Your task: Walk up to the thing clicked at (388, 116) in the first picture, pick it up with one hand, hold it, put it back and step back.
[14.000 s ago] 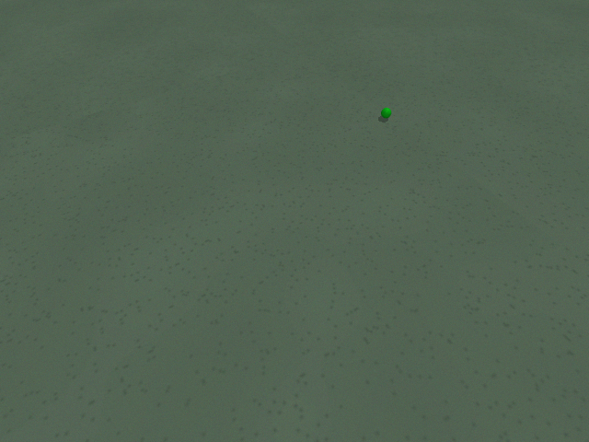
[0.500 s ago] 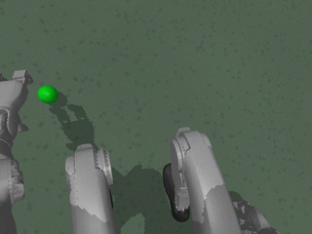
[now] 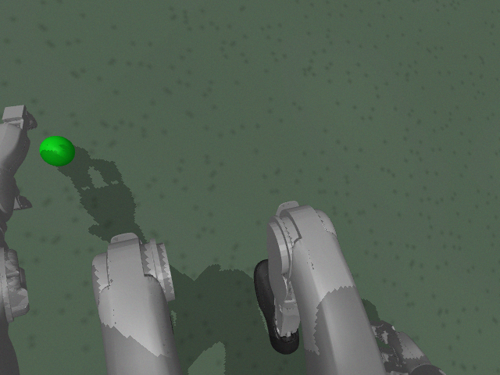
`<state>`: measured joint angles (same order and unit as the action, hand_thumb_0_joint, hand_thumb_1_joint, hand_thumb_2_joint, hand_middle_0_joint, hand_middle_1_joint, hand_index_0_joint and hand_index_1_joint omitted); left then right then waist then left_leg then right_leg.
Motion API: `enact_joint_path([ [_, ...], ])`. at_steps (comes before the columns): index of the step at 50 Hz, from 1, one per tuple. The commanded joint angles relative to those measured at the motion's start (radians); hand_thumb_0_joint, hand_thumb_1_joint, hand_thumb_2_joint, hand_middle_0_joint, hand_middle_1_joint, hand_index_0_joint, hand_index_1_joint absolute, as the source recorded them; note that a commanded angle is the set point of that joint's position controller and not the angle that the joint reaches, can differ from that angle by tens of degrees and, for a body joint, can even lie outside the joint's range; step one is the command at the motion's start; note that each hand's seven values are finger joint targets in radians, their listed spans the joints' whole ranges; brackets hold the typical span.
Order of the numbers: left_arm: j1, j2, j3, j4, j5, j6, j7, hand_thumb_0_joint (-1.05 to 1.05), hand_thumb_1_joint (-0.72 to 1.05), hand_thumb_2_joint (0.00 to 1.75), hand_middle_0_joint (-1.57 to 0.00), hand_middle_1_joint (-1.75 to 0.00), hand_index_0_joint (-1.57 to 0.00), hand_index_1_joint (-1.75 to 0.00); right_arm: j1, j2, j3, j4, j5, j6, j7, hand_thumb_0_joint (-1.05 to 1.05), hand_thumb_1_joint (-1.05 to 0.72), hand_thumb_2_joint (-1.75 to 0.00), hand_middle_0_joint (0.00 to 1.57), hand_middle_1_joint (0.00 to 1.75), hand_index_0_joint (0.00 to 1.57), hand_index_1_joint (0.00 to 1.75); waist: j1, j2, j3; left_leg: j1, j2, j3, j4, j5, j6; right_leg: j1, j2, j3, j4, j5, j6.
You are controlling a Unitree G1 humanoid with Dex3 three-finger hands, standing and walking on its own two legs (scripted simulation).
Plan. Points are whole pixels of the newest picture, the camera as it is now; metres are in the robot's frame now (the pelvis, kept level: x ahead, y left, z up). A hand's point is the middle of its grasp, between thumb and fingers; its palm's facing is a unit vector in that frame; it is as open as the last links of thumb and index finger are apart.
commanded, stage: approach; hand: left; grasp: from above
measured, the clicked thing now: (57, 151) +0.50 +0.30 -0.29
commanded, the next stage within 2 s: close in in 1.46 s
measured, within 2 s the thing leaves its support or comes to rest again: neither
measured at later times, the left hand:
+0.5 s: hand (43, 115) +0.52 +0.27 -0.15, palm faces -0.45 -0.06 -0.89, open 13.9 cm
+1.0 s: hand (27, 138) +0.49 +0.30 -0.17, palm faces -0.37 -0.05 -0.93, open 13.7 cm
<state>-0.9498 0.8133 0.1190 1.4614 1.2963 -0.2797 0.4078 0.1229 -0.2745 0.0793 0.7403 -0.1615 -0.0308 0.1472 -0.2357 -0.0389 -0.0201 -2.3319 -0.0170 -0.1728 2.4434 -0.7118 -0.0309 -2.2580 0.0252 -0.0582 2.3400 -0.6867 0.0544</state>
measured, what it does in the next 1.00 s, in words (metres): stands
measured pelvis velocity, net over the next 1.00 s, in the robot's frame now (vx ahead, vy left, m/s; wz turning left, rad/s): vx -0.01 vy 0.01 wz -0.01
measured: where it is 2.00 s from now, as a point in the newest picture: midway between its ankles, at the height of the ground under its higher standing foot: (222, 340)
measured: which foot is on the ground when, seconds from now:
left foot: down 0.00-1.00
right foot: down 0.00-1.00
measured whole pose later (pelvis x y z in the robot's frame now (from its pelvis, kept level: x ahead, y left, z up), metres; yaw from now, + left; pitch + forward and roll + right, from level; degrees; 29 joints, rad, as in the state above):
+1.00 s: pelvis -0.01 +0.01 +0.00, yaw -1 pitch +34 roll -10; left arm -1.14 0.81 0.03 1.60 1.33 -0.18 0.49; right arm 0.07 -0.28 0.13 0.70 -0.17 -0.04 0.12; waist -0.31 -0.04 -0.04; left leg -2.37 -0.02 -0.17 2.44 -0.67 -0.01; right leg -2.28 0.02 -0.06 2.32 -0.66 0.05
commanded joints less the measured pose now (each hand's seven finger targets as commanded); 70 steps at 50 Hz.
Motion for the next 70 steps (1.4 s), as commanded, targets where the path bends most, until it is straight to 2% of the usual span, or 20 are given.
enact_joint_path([
  [1, -0.389, 0.208, -0.016, -0.136, -0.016, 0.002, 0.051, 0.00, -0.50, 0.95, -0.07, -1.08, -0.09, -1.05, 0.219, -0.263, -0.079, 0.002, 0.000, -0.006, -0.014, 0.00, -0.90, -0.90, 0.20, 0.30, 0.20, 0.30, -0.052, 0.360, -0.653, 0.521, 0.007, 0.111, -0.249, 0.187, 0.053, 0.279, 0.028, -0.119, -0.219, 0.213, -0.086],
  [7, -0.542, 0.130, -0.087, -0.114, -0.011, 0.031, 0.072, 0.00, -0.49, 0.94, -0.06, -1.11, -0.09, -1.07, 0.250, -0.274, -0.064, 0.018, -0.006, -0.023, -0.024, 0.00, -0.90, -0.90, 0.20, 0.30, 0.20, 0.30, -0.119, 0.418, -0.658, 0.583, 0.015, 0.091, -0.258, 0.211, 0.042, 0.243, 0.024, -0.139, -0.203, 0.240, -0.084],
  [11, -0.591, 0.242, -0.037, -0.115, 0.016, 0.090, 0.094, 0.00, -0.50, 0.96, -0.07, -1.09, -0.09, -1.07, 0.264, -0.283, -0.051, -0.002, -0.005, -0.016, -0.026, 0.00, -0.91, -0.90, 0.20, 0.30, 0.20, 0.30, -0.089, 0.487, -0.739, 0.598, 0.011, 0.109, -0.263, 0.260, 0.039, 0.288, 0.024, -0.127, -0.196, 0.287, -0.093],
  [15, -0.556, 0.247, -0.032, -0.043, 0.011, 0.177, 0.081, 0.00, -0.50, 0.94, -0.07, -1.10, -0.10, -1.07, 0.262, -0.281, -0.031, -0.035, 0.005, -0.002, -0.022, 0.00, -0.91, -0.90, 0.20, 0.30, 0.20, 0.30, -0.089, 0.467, -0.739, 0.570, 0.011, 0.122, -0.271, 0.289, 0.048, 0.331, 0.026, -0.118, -0.208, 0.326, -0.092],
  [22, -0.410, 0.258, -0.046, 0.025, -0.091, 0.256, -0.054, 0.00, -0.51, 0.96, -0.07, -1.08, -0.09, -1.06, 0.251, -0.283, -0.008, -0.083, 0.044, 0.029, -0.030, 0.00, -0.90, -0.89, 0.20, 0.30, 0.20, 0.30, -0.071, 0.287, -0.670, 0.402, 0.006, 0.125, -0.280, 0.223, 0.083, 0.466, 0.034, -0.095, -0.259, 0.273, -0.076],
  [25, -0.350, 0.286, -0.039, -0.004, -0.129, 0.232, -0.122, 0.00, -0.50, 0.94, -0.07, -1.09, -0.10, -1.06, 0.246, -0.279, -0.002, -0.095, 0.048, 0.042, -0.034, 0.00, -0.90, -0.89, 0.20, 0.30, 0.20, 0.30, -0.063, 0.233, -0.657, 0.361, 0.006, 0.124, -0.271, 0.219, 0.089, 0.520, 0.032, -0.085, -0.269, 0.270, -0.067],
  [29, -0.302, 0.254, -0.038, -0.065, -0.157, 0.134, -0.158, 0.00, -0.47, 0.91, -0.08, -1.10, -0.11, -1.06, 0.250, -0.277, -0.001, -0.085, 0.038, 0.048, -0.037, 0.00, -0.90, -0.89, 0.20, 0.30, 0.20, 0.30, -0.063, 0.188, -0.621, 0.336, 0.001, 0.120, -0.251, 0.210, 0.081, 0.521, 0.032, -0.089, -0.277, 0.248, -0.068],
  [30, -0.322, 0.247, -0.036, -0.103, -0.159, 0.099, -0.154, 0.00, -0.47, 0.91, -0.08, -1.10, -0.11, -1.06, 0.257, -0.271, 0.000, -0.086, 0.029, 0.047, -0.034, 0.00, -0.90, -0.89, 0.20, 0.30, 0.20, 0.30, -0.076, 0.203, -0.630, 0.346, 0.004, 0.113, -0.243, 0.206, 0.077, 0.520, 0.034, -0.094, -0.271, 0.242, -0.067],
  [34, -0.383, 0.244, -0.023, -0.314, -0.112, -0.030, -0.083, 0.00, -0.46, 0.90, -0.09, -1.07, -0.12, -1.04, 0.272, -0.277, -0.027, -0.068, 0.021, 0.042, -0.030, 0.00, -0.90, -0.89, 0.20, 0.30, 0.20, 0.30, -0.059, 0.381, -0.737, 0.525, 0.010, 0.106, -0.237, 0.249, 0.043, 0.448, 0.036, -0.108, -0.242, 0.265, -0.084],
  [39, -0.439, 0.201, -0.028, -0.376, -0.050, -0.046, 0.050, 0.00, -0.48, 0.96, -0.07, -1.08, -0.10, -1.05, 0.239, -0.273, -0.065, -0.040, 0.007, 0.030, -0.028, 0.00, -0.90, -0.89, 0.20, 0.30, 0.20, 0.30, -0.073, 0.517, -0.750, 0.657, 0.013, 0.101, -0.273, 0.246, 0.024, 0.302, 0.029, -0.133, -0.200, 0.264, -0.094],
  [41, -0.473, 0.200, -0.028, -0.279, -0.019, -0.004, 0.095, 0.00, -0.44, 0.99, -0.10, -1.10, -0.12, -1.07, 0.232, -0.275, -0.068, -0.023, 0.005, 0.026, -0.033, 0.00, -0.90, -0.89, 0.20, 0.30, 0.20, 0.30, -0.091, 0.508, -0.707, 0.642, 0.016, 0.106, -0.275, 0.215, 0.027, 0.252, 0.023, -0.132, -0.202, 0.242, -0.092],
  [44, -0.523, 0.141, -0.079, -0.037, 0.013, 0.065, 0.131, 0.00, -0.50, 0.96, -0.06, -1.07, -0.09, -1.04, 0.231, -0.274, -0.048, 0.007, -0.003, 0.014, -0.036, 0.00, -0.91, -0.90, 0.20, 0.30, 0.20, 0.30, -0.132, 0.433, -0.574, 0.536, 0.011, 0.102, -0.291, 0.123, 0.040, 0.181, 0.022, -0.140, -0.224, 0.182, -0.091],
  [46, -0.559, 0.184, -0.076, 0.015, 0.022, 0.100, 0.140, 0.00, -0.50, 0.97, -0.06, -1.08, -0.09, -1.05, 0.226, -0.282, -0.033, 0.004, -0.006, 0.005, -0.037, 0.00, -0.91, -0.90, 0.20, 0.30, 0.20, 0.30, -0.122, 0.403, -0.565, 0.486, 0.005, 0.104, -0.291, 0.092, 0.052, 0.186, 0.023, -0.134, -0.239, 0.160, -0.090],
  [49, -0.577, 0.218, -0.067, 0.039, 0.016, 0.157, 0.123, 0.00, -0.47, 0.93, -0.06, -1.12, -0.10, -1.08, 0.226, -0.290, -0.021, -0.009, -0.008, -0.010, -0.035, 0.00, -0.90, -0.89, 0.20, 0.30, 0.20, 0.30, -0.105, 0.418, -0.622, 0.522, 0.004, 0.111, -0.284, 0.129, 0.054, 0.226, 0.019, -0.124, -0.230, 0.194, -0.090],
  [53, -0.579, 0.224, -0.084, 0.075, -0.020, 0.199, 0.051, 0.00, -0.47, 0.92, -0.06, -1.13, -0.10, -1.09, 0.218, -0.300, -0.005, -0.048, 0.010, -0.017, -0.037, 0.00, -0.90, -0.89, 0.20, 0.30, 0.20, 0.30, -0.138, 0.375, -0.634, 0.507, 0.008, 0.094, -0.261, 0.181, 0.060, 0.269, 0.022, -0.123, -0.218, 0.237, -0.088],
  [58, -0.399, 0.253, -0.078, 0.091, -0.072, 0.198, -0.067, 0.00, -0.48, 0.92, -0.07, -1.13, -0.11, -1.09, 0.223, -0.290, 0.015, -0.085, 0.019, 0.002, -0.035, 0.00, -0.90, -0.89, 0.20, 0.30, 0.20, 0.30, -0.096, 0.317, -0.645, 0.449, 0.006, 0.100, -0.268, 0.238, 0.067, 0.405, 0.027, -0.113, -0.234, 0.272, -0.081],
  [62, -0.347, 0.297, -0.039, -0.055, -0.094, 0.158, -0.124, 0.00, -0.47, 0.91, -0.07, -1.14, -0.11, -1.09, 0.243, -0.302, 0.008, -0.112, 0.025, 0.023, -0.030, 0.00, -0.90, -0.89, 0.20, 0.30, 0.20, 0.30, -0.065, 0.384, -0.654, 0.522, 0.007, 0.087, -0.275, 0.320, 0.044, 0.390, 0.025, -0.122, -0.221, 0.307, -0.094],
  [64, -0.374, 0.328, -0.010, -0.214, -0.095, 0.118, -0.126, 0.00, -0.46, 0.91, -0.08, -1.12, -0.12, -1.08, 0.264, -0.304, 0.000, -0.120, 0.025, 0.035, -0.029, 0.00, -0.90, -0.89, 0.20, 0.30, 0.20, 0.30, -0.053, 0.430, -0.749, 0.587, 0.008, 0.090, -0.259, 0.380, 0.036, 0.426, 0.026, -0.126, -0.211, 0.349, -0.094],
  [67, -0.342, 0.284, 0.006, -0.386, -0.105, 0.062, -0.104, 0.00, -0.46, 0.93, -0.09, -1.10, -0.12, -1.07, 0.288, -0.301, -0.021, -0.111, 0.029, 0.042, -0.021, 0.00, -0.90, -0.89, 0.20, 0.30, 0.20, 0.30, -0.047, 0.484, -0.812, 0.646, 0.009, 0.092, -0.248, 0.414, 0.030, 0.433, 0.024, -0.127, -0.209, 0.377, -0.093],
  [70, -0.389, 0.286, 0.016, -0.526, -0.102, 0.030, -0.063, 0.00, -0.49, 0.94, -0.08, -1.07, -0.10, -1.05, 0.290, -0.293, -0.052, -0.101, 0.033, 0.038, -0.022, 0.00, -0.90, -0.89, 0.20, 0.30, 0.20, 0.30, -0.055, 0.525, -0.817, 0.661, 0.012, 0.098, -0.261, 0.353, 0.027, 0.390, 0.021, -0.123, -0.219, 0.340, -0.096],
])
